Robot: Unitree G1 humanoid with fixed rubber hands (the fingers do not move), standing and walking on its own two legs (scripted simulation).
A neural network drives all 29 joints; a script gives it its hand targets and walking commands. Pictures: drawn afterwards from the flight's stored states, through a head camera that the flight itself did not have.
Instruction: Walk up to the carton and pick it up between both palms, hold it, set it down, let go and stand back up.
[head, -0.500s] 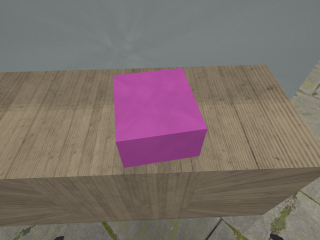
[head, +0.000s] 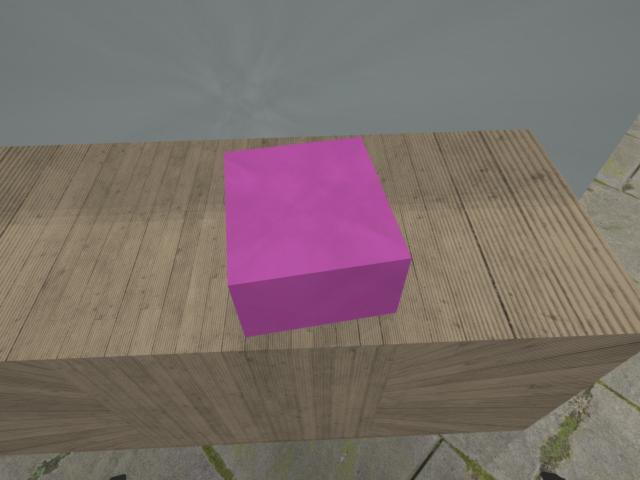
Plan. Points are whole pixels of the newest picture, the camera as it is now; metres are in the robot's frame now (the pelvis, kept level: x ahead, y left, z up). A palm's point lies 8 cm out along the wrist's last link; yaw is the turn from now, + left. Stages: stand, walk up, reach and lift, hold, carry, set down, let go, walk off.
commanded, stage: walk up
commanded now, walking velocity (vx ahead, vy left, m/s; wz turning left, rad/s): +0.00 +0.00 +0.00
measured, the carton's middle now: (307, 229) +0.54 +0.03 -0.07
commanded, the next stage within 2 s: reach and lift in 0.88 s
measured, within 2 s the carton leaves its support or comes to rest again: neither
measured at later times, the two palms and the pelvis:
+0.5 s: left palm out of the picture +0.08 +0.30 -0.12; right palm out of the picture +0.08 -0.32 -0.11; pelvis +0.02 +0.00 -0.01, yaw +0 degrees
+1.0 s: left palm out of the picture +0.13 +0.30 -0.12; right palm out of the picture +0.12 -0.30 -0.12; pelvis +0.00 +0.00 -0.02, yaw +1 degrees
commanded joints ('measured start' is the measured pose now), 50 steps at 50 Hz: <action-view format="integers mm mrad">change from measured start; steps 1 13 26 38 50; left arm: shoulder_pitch -39 9 45 44 -81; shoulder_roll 222 215 212 210 138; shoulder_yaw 38 75 89 91 121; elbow -52 -117 -161 -182 -720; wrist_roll -1 20 15 16 94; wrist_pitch -19 3 15 16 458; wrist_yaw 10 -13 -7 -10 4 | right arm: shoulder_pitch -33 36 75 73 -64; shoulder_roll -199 -215 -217 -219 -167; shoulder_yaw -40 -69 -72 -77 -169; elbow -52 -99 -157 -182 -161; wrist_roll -1 -14 -5 -6 -17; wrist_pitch -16 -31 -30 -28 -191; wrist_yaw -11 -23 -35 -36 51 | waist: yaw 2 14 10 17 -39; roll -3 -4 -1 -13 -4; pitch -82 -24 -79 -64 -198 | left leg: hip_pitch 19 -51 -28 -43 58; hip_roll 88 62 62 57 -20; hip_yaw -55 -54 -30 -30 43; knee -34 -3 89 105 319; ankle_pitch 175 71 246 235 280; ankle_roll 49 74 82 84 -8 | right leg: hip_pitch -1 -76 -19 -25 -165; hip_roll -147 -118 -116 -115 -6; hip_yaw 96 95 72 71 -86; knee -55 -26 62 75 251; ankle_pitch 206 34 267 249 394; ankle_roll -5 -22 -26 -30 -1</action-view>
